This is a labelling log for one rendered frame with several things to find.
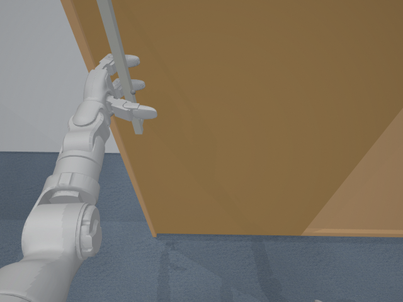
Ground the robot left forearm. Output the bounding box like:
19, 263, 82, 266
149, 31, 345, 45
21, 101, 111, 255

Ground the robot left upper arm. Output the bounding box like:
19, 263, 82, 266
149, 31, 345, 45
0, 203, 102, 302

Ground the wardrobe door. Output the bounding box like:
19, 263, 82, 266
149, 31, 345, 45
73, 0, 403, 236
307, 108, 403, 230

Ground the left robot hand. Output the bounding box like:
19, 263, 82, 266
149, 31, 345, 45
83, 53, 157, 121

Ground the handle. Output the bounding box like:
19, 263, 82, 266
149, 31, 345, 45
96, 0, 144, 135

